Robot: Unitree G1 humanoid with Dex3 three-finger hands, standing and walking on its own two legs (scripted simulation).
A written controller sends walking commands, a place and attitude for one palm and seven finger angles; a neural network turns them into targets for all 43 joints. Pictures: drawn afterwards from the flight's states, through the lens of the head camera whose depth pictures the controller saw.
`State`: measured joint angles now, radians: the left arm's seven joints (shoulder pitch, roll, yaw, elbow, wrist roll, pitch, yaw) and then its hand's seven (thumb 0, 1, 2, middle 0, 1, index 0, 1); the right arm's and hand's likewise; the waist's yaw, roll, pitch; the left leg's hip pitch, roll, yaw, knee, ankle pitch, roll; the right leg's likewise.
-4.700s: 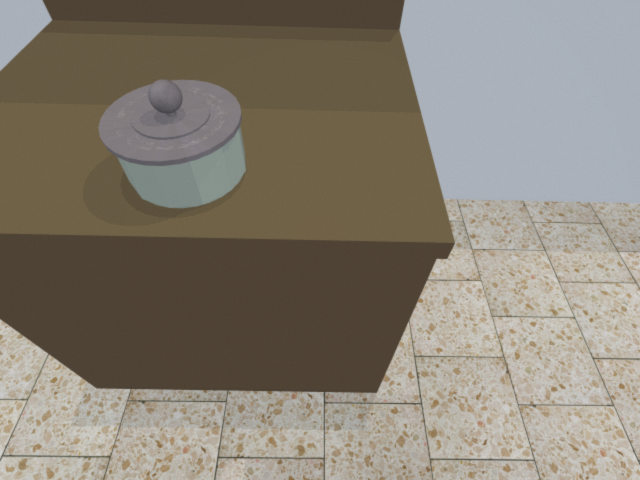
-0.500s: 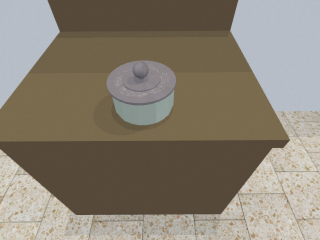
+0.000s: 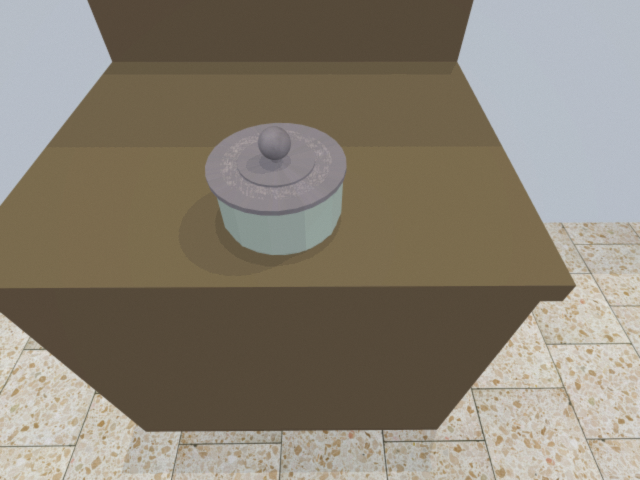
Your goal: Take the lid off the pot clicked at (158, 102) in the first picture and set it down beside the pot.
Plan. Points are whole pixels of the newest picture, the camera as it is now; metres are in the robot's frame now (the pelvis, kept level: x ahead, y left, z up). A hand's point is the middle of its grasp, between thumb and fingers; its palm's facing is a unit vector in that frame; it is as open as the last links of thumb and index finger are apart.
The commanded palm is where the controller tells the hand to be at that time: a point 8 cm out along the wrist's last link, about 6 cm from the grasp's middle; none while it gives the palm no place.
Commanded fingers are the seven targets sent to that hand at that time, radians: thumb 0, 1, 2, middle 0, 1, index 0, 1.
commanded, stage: look again from close up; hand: left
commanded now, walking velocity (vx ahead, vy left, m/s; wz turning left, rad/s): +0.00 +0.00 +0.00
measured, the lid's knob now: (274, 143) +0.50 +0.09 +0.17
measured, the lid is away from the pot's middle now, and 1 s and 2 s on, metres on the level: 0.00 0.00 0.00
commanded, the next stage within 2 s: lift the closed hand beside the body in 0.76 s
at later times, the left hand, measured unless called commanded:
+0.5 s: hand out of the picture +0.00 +0.16 -0.17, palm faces +0.04 -0.98 -0.18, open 7.4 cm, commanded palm none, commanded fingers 0.00 0.90 0.90 -0.20 -0.30 -0.20 -0.30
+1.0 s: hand out of the picture +0.10 +0.20 -0.11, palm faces +0.14 -0.94 -0.31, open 6.9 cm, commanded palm +0.10 +0.23 -0.03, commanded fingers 0.00 0.90 0.90 -0.55 -0.68 -0.55 -0.68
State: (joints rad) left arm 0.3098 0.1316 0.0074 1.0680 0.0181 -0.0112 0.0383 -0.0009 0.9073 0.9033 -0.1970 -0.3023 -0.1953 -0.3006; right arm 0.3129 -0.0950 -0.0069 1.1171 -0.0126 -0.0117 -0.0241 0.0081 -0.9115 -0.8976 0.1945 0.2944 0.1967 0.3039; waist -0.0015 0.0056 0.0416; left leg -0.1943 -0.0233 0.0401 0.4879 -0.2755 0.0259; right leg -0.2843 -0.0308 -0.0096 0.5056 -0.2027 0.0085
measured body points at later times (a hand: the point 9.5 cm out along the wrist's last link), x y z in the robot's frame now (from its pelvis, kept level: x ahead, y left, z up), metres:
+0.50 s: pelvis +0.01 +0.00 +0.00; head +0.02 +0.00 +0.45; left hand +0.00 +0.22 -0.16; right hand -0.01 -0.19 -0.16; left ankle -0.01 +0.10 -0.74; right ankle +0.04 -0.12 -0.74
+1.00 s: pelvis +0.01 +0.01 +0.00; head +0.01 +0.00 +0.45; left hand +0.09 +0.25 -0.08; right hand +0.04 -0.23 -0.14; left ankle -0.01 +0.10 -0.74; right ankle +0.04 -0.12 -0.74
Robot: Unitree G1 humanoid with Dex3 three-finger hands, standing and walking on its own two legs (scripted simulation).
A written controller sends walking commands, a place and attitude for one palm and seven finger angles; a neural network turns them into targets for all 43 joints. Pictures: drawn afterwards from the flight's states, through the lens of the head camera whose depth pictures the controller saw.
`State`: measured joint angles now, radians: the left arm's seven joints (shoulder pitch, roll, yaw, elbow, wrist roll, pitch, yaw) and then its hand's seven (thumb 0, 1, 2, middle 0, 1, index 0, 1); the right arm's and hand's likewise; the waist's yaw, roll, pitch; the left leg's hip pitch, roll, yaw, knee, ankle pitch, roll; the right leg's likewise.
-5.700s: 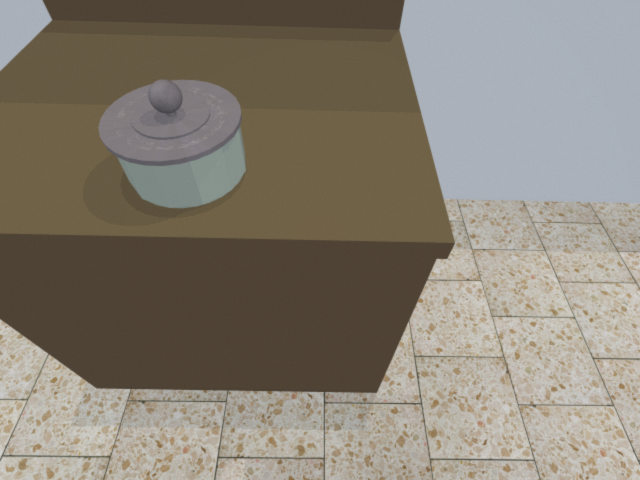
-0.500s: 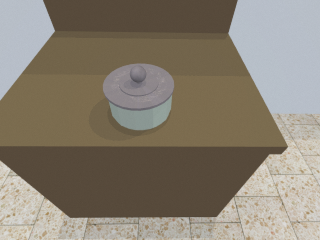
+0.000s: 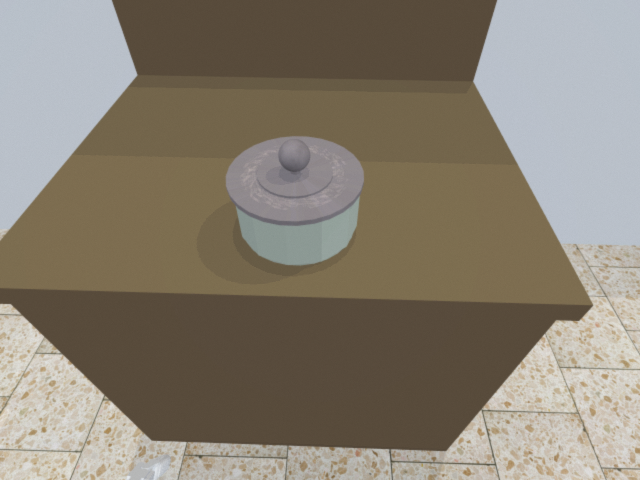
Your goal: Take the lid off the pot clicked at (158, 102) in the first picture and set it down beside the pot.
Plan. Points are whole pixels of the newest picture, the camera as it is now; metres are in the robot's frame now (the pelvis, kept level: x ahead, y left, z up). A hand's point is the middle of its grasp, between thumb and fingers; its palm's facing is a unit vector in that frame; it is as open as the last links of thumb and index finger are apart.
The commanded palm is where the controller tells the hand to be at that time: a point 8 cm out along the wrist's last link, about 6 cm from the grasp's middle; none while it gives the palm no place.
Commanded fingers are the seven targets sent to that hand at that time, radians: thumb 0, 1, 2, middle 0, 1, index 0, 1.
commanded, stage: lift the closed hand beside the body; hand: left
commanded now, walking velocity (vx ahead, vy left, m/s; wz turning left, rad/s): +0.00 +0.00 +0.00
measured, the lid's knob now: (294, 155) +0.49 +0.07 +0.17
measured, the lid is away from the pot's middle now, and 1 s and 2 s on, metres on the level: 0.00 0.00 0.00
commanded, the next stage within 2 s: raise the hand higher, near the body in 0.48 s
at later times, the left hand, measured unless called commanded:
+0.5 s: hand (127, 450) +0.14 +0.21 +0.05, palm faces +0.31 -0.88 -0.35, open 3.0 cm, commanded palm +0.09 +0.25 +0.09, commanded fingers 0.00 0.90 0.90 -1.30 -1.50 -1.30 -1.50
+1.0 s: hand (99, 385) +0.17 +0.22 +0.13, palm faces +0.33 -0.84 -0.44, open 3.1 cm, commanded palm +0.12 +0.25 +0.16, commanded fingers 0.00 0.90 0.90 -1.30 -1.50 -1.30 -1.50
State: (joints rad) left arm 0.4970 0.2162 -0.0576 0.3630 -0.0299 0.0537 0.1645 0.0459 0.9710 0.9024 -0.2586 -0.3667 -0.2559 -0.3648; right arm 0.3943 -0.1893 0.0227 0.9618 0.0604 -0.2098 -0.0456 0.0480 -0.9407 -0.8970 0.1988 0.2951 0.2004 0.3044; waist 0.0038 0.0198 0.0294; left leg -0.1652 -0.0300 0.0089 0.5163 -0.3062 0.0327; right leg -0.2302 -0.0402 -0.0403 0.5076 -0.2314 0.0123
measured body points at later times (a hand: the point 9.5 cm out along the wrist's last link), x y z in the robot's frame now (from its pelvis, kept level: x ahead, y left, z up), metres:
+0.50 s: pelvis +0.01 -0.02 +0.00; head +0.00 -0.03 +0.45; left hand +0.12 +0.26 +0.07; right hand +0.23 -0.21 -0.06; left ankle -0.01 +0.10 -0.74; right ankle +0.03 -0.13 -0.74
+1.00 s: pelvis +0.02 -0.01 +0.00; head +0.00 -0.03 +0.45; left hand +0.15 +0.26 +0.15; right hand +0.23 -0.23 -0.06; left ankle -0.01 +0.10 -0.74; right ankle +0.03 -0.13 -0.74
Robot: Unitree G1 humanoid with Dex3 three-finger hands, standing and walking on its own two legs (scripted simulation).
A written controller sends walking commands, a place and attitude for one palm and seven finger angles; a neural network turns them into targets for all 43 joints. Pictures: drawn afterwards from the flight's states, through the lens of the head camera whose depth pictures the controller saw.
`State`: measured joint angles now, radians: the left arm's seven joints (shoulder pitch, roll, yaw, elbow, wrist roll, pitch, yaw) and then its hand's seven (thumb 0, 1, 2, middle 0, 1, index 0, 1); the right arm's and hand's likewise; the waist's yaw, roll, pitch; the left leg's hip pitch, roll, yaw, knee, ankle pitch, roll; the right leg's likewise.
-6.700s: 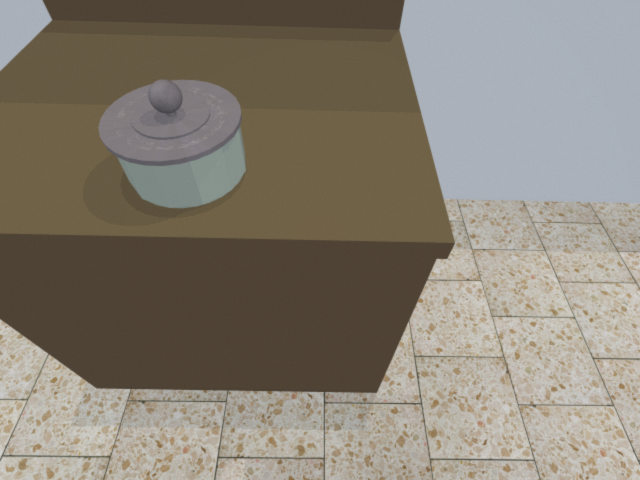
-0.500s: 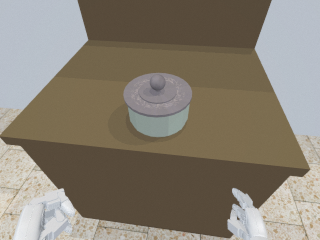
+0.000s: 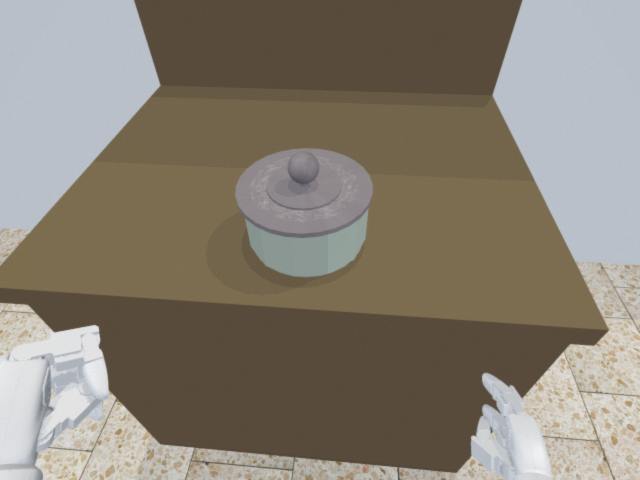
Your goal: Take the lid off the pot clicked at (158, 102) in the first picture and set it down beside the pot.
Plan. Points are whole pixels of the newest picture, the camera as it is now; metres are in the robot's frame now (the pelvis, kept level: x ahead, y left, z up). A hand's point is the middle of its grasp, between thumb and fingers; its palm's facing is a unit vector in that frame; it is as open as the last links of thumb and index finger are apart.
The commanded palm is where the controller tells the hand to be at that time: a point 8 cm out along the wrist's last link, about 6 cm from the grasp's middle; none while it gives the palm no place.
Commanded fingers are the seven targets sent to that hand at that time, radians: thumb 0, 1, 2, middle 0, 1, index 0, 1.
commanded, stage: raise the hand higher, near the body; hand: left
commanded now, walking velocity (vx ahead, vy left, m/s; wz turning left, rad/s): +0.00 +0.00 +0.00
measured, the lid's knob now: (303, 167) +0.47 +0.09 +0.17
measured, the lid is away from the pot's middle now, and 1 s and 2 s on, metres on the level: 0.00 0.00 0.00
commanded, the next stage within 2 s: reach forward and open the fingers in 0.36 s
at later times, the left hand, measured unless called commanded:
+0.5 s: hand (75, 333) +0.18 +0.24 +0.19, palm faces +0.42 -0.75 -0.51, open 3.1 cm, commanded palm +0.13 +0.27 +0.21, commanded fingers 0.00 0.81 0.96 -1.28 -1.39 -1.28 -1.39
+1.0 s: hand (51, 310) +0.20 +0.27 +0.19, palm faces -0.05 +0.03 -1.00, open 4.3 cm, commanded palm +0.18 +0.27 +0.26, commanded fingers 0.00 0.01 1.49 -1.04 -0.51 -1.04 -0.51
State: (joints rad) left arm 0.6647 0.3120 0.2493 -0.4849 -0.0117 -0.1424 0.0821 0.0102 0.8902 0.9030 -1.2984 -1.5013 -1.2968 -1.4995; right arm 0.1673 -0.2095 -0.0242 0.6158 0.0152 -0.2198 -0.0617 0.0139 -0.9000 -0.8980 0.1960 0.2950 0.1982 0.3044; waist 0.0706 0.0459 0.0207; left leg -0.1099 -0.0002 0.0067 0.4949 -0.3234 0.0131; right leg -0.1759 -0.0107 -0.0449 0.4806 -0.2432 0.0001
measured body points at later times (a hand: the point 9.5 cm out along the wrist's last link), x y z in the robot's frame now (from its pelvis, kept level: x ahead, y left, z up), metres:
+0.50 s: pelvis +0.00 +0.00 +0.00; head -0.01 -0.01 +0.45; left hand +0.15 +0.28 +0.22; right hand +0.20 -0.20 -0.08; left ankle -0.03 +0.11 -0.74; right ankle +0.01 -0.12 -0.74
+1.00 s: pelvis -0.02 +0.01 +0.00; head -0.02 -0.05 +0.45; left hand +0.19 +0.27 +0.24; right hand +0.22 -0.20 -0.08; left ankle -0.03 +0.11 -0.74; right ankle +0.01 -0.12 -0.74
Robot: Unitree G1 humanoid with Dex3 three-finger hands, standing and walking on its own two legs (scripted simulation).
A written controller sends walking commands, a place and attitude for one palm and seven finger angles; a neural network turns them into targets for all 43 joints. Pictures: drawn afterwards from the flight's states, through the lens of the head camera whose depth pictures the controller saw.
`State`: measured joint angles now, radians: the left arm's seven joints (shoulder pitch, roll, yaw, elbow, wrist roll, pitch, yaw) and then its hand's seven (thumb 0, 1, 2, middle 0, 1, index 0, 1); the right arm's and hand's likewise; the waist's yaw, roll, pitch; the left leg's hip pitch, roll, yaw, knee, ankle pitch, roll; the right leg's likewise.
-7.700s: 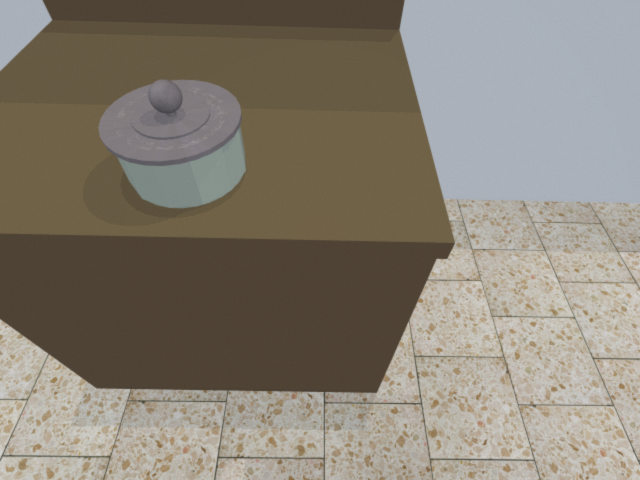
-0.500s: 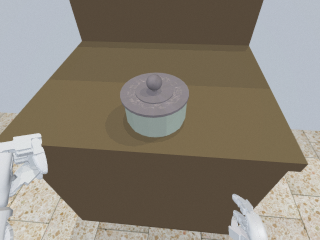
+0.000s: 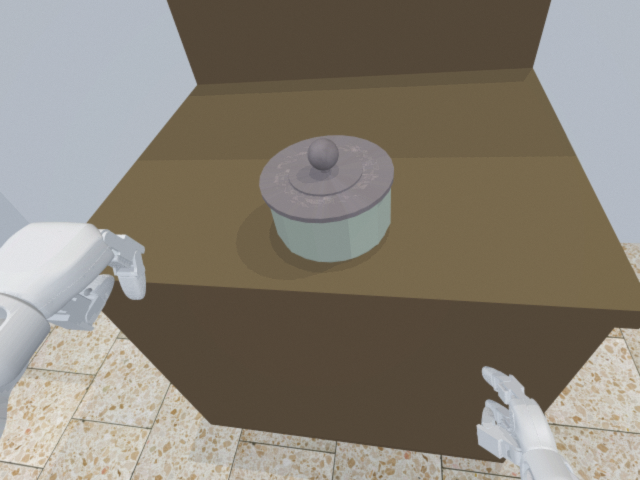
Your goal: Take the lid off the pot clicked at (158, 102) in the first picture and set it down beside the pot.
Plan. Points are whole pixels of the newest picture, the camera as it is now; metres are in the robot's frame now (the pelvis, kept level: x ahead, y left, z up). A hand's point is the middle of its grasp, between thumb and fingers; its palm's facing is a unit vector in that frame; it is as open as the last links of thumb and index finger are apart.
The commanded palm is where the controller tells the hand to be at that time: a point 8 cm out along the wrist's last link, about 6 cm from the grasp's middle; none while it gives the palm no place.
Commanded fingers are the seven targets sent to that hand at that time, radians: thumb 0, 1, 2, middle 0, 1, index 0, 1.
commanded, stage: reach forward and open the fingers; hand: left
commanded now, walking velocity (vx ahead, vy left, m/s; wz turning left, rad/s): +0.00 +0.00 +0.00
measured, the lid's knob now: (323, 154) +0.50 +0.07 +0.17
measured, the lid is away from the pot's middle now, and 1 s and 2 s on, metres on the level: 0.00 0.00 0.00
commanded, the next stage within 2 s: move the open hand above the knob in 1.08 s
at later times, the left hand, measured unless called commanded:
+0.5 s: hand (111, 230) +0.28 +0.24 +0.23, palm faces +0.03 +0.03 -1.00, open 9.4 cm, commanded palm +0.24 +0.23 +0.30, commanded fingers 0.00 -0.35 1.70 -0.90 -0.08 -0.90 -0.08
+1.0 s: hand (143, 193) +0.31 +0.21 +0.25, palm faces +0.02 +0.06 -1.00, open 9.6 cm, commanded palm +0.26 +0.22 +0.31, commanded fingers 0.00 -0.36 1.73 -0.91 -0.08 -0.91 -0.08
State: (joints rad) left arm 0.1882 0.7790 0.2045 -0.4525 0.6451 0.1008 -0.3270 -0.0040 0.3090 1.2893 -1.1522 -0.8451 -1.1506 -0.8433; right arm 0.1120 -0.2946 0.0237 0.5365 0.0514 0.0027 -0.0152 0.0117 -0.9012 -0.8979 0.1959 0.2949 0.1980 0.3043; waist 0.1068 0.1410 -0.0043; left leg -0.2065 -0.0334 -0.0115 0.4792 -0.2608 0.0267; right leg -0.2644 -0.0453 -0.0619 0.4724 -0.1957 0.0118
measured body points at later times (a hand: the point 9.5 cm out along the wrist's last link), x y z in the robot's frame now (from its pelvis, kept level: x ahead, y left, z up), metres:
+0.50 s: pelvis -0.03 +0.00 +0.00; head -0.04 -0.06 +0.44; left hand +0.27 +0.24 +0.29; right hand +0.18 -0.23 -0.09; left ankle +0.00 +0.10 -0.74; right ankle +0.03 -0.13 -0.74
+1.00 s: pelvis -0.02 -0.02 +0.00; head -0.01 -0.08 +0.44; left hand +0.30 +0.21 +0.30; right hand +0.19 -0.24 -0.10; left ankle +0.00 +0.10 -0.74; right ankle +0.03 -0.13 -0.74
